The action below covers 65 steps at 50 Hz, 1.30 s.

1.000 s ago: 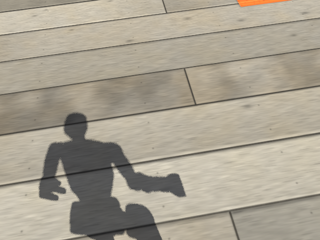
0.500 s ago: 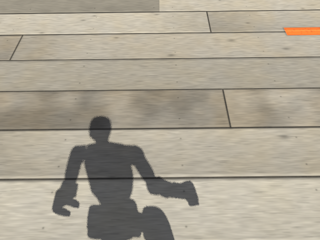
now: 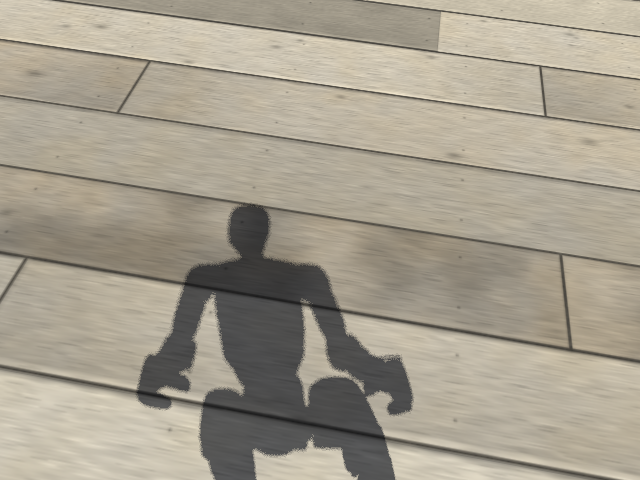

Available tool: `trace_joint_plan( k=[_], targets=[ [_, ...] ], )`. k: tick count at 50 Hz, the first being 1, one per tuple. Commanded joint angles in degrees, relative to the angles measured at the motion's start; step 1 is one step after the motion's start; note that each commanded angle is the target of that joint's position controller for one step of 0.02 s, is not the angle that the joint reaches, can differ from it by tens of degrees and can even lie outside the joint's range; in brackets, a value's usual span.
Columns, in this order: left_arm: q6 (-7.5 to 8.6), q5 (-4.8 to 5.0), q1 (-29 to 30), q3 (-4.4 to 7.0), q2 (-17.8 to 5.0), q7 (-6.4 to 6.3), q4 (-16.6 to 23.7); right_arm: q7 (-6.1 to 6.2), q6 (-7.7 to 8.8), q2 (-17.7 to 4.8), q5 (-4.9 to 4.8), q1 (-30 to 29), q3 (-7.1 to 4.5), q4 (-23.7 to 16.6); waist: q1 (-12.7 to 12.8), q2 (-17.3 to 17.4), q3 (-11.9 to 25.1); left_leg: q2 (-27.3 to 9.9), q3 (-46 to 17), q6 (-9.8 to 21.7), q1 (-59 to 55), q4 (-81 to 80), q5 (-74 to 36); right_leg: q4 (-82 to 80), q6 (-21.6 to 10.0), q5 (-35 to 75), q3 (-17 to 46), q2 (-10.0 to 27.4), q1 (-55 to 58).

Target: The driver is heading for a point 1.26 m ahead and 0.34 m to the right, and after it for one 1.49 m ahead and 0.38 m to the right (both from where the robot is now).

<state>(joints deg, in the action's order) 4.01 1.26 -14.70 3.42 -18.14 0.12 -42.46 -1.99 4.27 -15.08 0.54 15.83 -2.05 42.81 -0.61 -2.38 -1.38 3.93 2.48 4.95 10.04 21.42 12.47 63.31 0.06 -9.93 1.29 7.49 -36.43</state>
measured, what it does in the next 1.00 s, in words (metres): walks ahead, turning right: right foot, then left foot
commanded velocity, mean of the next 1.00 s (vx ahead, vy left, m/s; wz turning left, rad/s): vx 0.46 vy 0.00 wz -0.47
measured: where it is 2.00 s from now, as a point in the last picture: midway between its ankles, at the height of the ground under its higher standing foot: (363, 388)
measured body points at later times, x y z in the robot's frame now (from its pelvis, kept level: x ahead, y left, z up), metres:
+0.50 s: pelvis +0.30 -0.04 -0.01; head +0.34 -0.04 +0.44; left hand +0.48 +0.20 -0.11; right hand +0.37 -0.34 -0.10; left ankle +0.30 +0.12 -0.66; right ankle +0.32 -0.11 -0.74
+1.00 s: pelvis +0.58 -0.04 +0.00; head +0.62 -0.05 +0.45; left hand +0.86 +0.11 -0.10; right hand +0.51 -0.32 -0.10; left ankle +0.64 +0.05 -0.74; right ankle +0.54 -0.18 -0.67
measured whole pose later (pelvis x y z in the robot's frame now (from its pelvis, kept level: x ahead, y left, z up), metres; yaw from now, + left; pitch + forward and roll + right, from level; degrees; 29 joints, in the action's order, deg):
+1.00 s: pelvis +0.58 -0.04 +0.00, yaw -32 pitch +1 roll +0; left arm 0.0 0.7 -12.1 4.3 -18.3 -0.7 -36.1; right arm -0.1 4.8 -15.1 0.9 15.5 -2.8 42.8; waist -2.1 -2.8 -2.9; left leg 0.1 4.3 1.8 12.8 22.7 11.2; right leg 61.4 2.4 -19.5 3.3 1.5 -34.6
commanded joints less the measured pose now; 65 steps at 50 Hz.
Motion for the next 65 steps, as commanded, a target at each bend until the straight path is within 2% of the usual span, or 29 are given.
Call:
trace_joint_plan(
  k=[1, 6, 10, 13, 15, 16, 17, 18, 19, 20, 21, 24, 27, 32, 37, 38, 39, 40, 41, 43, 47, 51, 56, 59, 60, 61, 62, 63, 65],
  targets=[
    [-0.28, -0.16, -0.48, 1.09, -3.76, -0.05, 2.51, 0.73, 2.01, -8.09, 0.26, -1.87, -2.33, -2.5, 0.43, 5.05, -0.57, -14.25, -7.11, 6.27, -1.8, -13.37, -16.51, -5.28, 0.81, 8.77, 3.32, 0.9, -4.85],
    [0.77, 0.2, 7.36, 0.0, -1.15, 1.53, 4.83, 2.05, 1.92, -9.3, 0.0, 0.39, -2.35, -0.55, -2.75, 4.6, -3.09, -13.56, 0.74, 2.13, -4.43, -15.91, -20.21, -23.31, -0.05, 20.84, 0.61, -2.91, -2.06],
    [1.21, 0.14, 12.94, -0.73, -0.1, 3.52, 7.92, 2.81, 0.27, -10.11, -0.5, 4.12, -2.71, 1.79, -4.6, 3.34, -4.77, -16.38, 2.96, 1.32, -14.78, -12.57, -29.85, -30.01, -2.06, 16.99, -1.7, -4.41, -6.26],
    [1.04, -0.05, 12.13, -0.14, -1.49, 4.54, 9.45, 4.01, -1.56, -12.05, -0.41, 4.03, -3.25, 1.62, -2.31, 5.98, -0.8, -17.34, 4.86, 0.39, -20.57, -2.84, -56.52, -30.13, -4.68, 7.72, -6.62, -8.63, -2.2],
    [0.43, 0.02, 3.52, 1.5, -4.98, 4.19, 8.37, 4.94, -2.68, -13.56, -0.11, 3.0, -3.58, 0.71, 2.91, 8.63, 5.27, -17.36, 5.55, -0.11, -20.22, 11.07, -70.38, -29.15, -7.47, 2.21, -7.97, -11.89, 8.97],
    [0.34, 0.0, -5.28, 3.02, -7.98, 3.34, 6.85, 5.02, -2.69, -13.61, -0.33, 0.99, -3.46, -0.16, 8.3, 7.08, 9.65, -15.63, 6.73, -0.86, -13.24, 23.78, -65.26, -33.98, -9.98, 6.08, -5.71, -12.31, 23.31],
    [-0.5, -0.12, -12.35, 4.43, -13.17, 2.16, 5.95, 4.69, -1.54, -9.96, 1.16, 3.91, -2.07, -1.65, 9.22, -2.77, 16.84, -10.8, 6.77, -2.69, 4.4, 43.27, -34.14, -31.56, -15.53, 8.55, 10.4, -1.01, 44.58],
    [-0.16, 0.25, -11.19, 4.42, -13.9, 1.96, 6.66, 3.03, 0.45, -4.4, 1.1, 7.83, -0.05, -3.32, 4.79, -11.83, 23.39, 2.14, -2.72, -6.24, 27.9, 62.4, 19.85, -38.86, -27.16, -2.55, 43.73, 11.79, 61.69],
    [-0.13, -0.17, -11.64, 3.33, -9.48, 1.56, 6.78, 1.55, 2.73, -9.81, -1.15, 1.4, -1.19, -4.33, 8.58, -3.66, 22.17, -1.29, -11.44, -4.42, 34.22, 64.52, 17.12, -44.33, -24.24, -9.39, 43.38, 10.39, 60.69],
    [-0.02, -0.48, -8.33, 2.76, -7.75, 1.23, 7.2, 0.87, 3.84, -10.61, -2.92, -3.57, -1.23, -6.75, 7.47, -0.09, 13.11, -4.3, -11.05, -3.38, 36.37, 60.08, 12.15, -46.09, -21.38, -8.92, 35.27, 8.79, 52.5],
    [0.07, -0.41, -4.38, 2.37, -6.8, 1.35, 7.81, 0.93, 4.3, -9.45, -2.02, -4.75, -0.9, -7.15, 4.21, 6.04, 6.44, -6.39, -9.71, -3.23, 34.86, 53.64, 9.67, -47.7, -19.75, -2.84, 29.78, 6.36, 42.46],
    [0.16, -1.03, 1.7, 1.81, -5.23, 0.92, 9.45, 1.37, 2.69, -9.39, 0.26, -1.28, -1.48, -6.36, -0.89, 3.01, 2.17, -9.31, -8.25, -6.12, 26.38, 44.58, 6.69, -50.76, -19.11, 10.93, 21.34, 1.56, 27.55],
    [0.13, -0.64, 1.37, 2.38, -7.42, -0.05, 8.36, 1.97, 1.47, -6.75, 0.75, -3.68, -0.38, -7.39, -0.71, 1.14, 0.62, -8.99, -5.07, -9.64, 22.99, 33.05, 1.49, -51.14, -17.97, 16.7, 14.3, -1.39, 18.48],
    [-1.26, 0.2, -3.94, 2.99, -8.91, -0.84, 5.9, 1.48, 1.94, -6.08, -0.6, -13.48, 0.03, -9.51, 4.43, -2.16, 2.28, -4.24, -4.74, -10.43, 14.57, 13.1, -16.61, -47.28, -12.69, 4.72, 13.67, -4.2, 17.58],
    [-1.74, 0.05, -3.31, 2.5, -6.41, -0.87, 5.98, 1.35, 2.95, -10.16, -1.27, -6.65, -2.75, -8.21, -0.64, -5.07, 4.28, -4.77, -6.58, -5.69, 5.24, 6.91, -8.59, -36.14, -8.37, -1.82, 21.1, -2.11, 22.9],
    [-1.52, -0.33, -3.65, 1.42, -3.24, -0.62, 6.44, 1.71, 3.28, -12.05, -0.51, -0.57, -3.64, -7.65, -3.68, -2.8, 8.49, -9.36, -10.21, -2.96, -4.4, 6.45, -5.86, -25.95, -6.13, -3.28, 18.17, -5.15, 19.98],
    [-1.14, -0.38, -9.16, -0.1, 1.77, -0.41, 7.67, 2.08, 3.01, -16.68, 0.88, 5.46, -4.72, -7.25, -3.07, 10.93, 16.9, -22.68, -29.09, 3.55, -22.74, 3.24, 3.54, -6.36, -2.28, -18.85, 10.48, -12.09, 6.28],
    [-0.75, 1.03, -11.54, -0.13, -0.75, -0.41, 8.96, 1.35, 2.24, -17.3, 0.31, 8.85, -5.2, -5.28, -2.3, 23.52, 18.57, -29.24, -51.74, 8.66, -26.83, -4.2, 21.82, 7.49, -0.96, -25.11, 7.74, -11.54, -7.06],
    [-1.07, 1.4, -8.57, 1.23, -5.91, -0.62, 7.86, 1.38, 2.06, -12.6, -0.23, 5.66, -4.04, -6.62, -3.6, 14.72, 11.52, -27.04, -47.07, 6.86, -21.56, -6.15, 28.47, 13.1, -0.4, -19.53, 9.14, -8.47, -10.44],
    [-1.81, -0.13, -0.89, 1.96, -7.05, -0.92, 9.16, 1.76, 1.36, -8.61, 0.58, -0.49, -2.7, -7.16, -2.72, 6.91, 2.5, -22.23, -27.82, 4.65, -8.4, -5.02, 2.77, 11.58, 0.58, -12.13, 6.57, -5.48, -7.29],
    [-3.45, -0.34, -1.52, 1.77, -3.07, -0.94, 9.3, 1.88, 1.73, -7.17, 0.57, -2.82, -2.44, -4.68, 0.42, 9.85, 1.91, -17.82, -10.89, 5.6, -1.27, -4.98, -31.92, 2.88, 2.29, -11.35, 3.62, -4.45, 0.17],
    [-3.75, -1.03, 1.84, 0.43, -0.07, -0.52, 10.02, 2.53, 0.44, -9.84, -0.43, -3.7, -3.28, -2.32, 0.35, 8.41, 4.87, -18.25, -5.24, 7.31, -3.52, -5.31, -39.33, -11.79, 2.8, -2.76, 2.11, -4.88, 3.22],
    [-3.13, -1.07, 7.98, 0.4, -0.78, 0.99, 10.96, 2.62, -0.94, -11.18, -1.64, -2.55, -3.37, 0.47, -1.49, 8.34, 5.34, -17.72, -2.59, 5.9, -5.14, -3.16, -35.69, -26.45, 0.93, 3.96, -0.22, -6.54, 11.08],
    [-2.54, -1.7, 5.53, 0.92, -1.2, 0.93, 9.91, 2.19, -1.21, -10.2, -2.73, -3.19, -2.79, 1.82, 1.1, 7.11, 5.97, -16.13, -4.11, 3.44, -4.13, 3.45, -31.75, -39.11, -2.48, 10.19, -1.18, -8.1, 21.0],
    [-2.35, -2.32, 3.79, 1.62, -3.71, 0.26, 9.51, 1.84, -0.77, -8.48, -2.24, -1.19, -2.08, 2.58, 1.67, 4.94, 7.57, -13.15, -3.25, 0.64, -1.07, 7.56, -28.3, -42.17, -4.27, 22.27, 1.13, -5.84, 28.98],
    [-2.47, -3.91, 0.82, 2.27, -8.23, -0.68, 10.11, 1.41, 0.0, -5.66, 0.16, 0.09, -0.73, 1.3, 1.39, -2.22, 13.93, -9.36, -1.2, -3.04, 7.25, 16.38, -10.08, -36.02, -8.53, 50.41, 10.96, 5.61, 42.35],
    [-2.96, -4.37, 1.44, 0.96, -4.74, -1.07, 9.75, 1.01, -0.43, -2.24, 0.21, 5.31, 0.78, 2.44, 0.28, -9.78, 19.85, -6.75, -3.85, -6.4, 13.78, 25.33, 22.29, -35.06, -18.09, 55.6, 19.56, 15.52, 47.9],
    [-3.2, -3.42, 1.66, 0.15, -1.31, -0.63, 9.17, 1.05, -1.69, -6.38, -1.25, 2.68, -0.28, 2.76, 2.12, -6.96, 18.61, -7.29, -6.9, -7.91, 15.29, 29.54, 29.66, -37.0, -18.91, 46.28, 19.21, 14.32, 43.95],
    [-3.28, -2.26, 5.25, 1.06, -4.24, -0.57, 8.18, 2.19, -3.65, -9.55, -1.81, -1.55, -1.79, 1.65, 1.84, -4.45, 11.31, -7.43, -6.09, -9.14, 20.22, 35.63, 26.48, -40.53, -15.72, 32.66, 14.9, 10.98, 37.67]
  ],
)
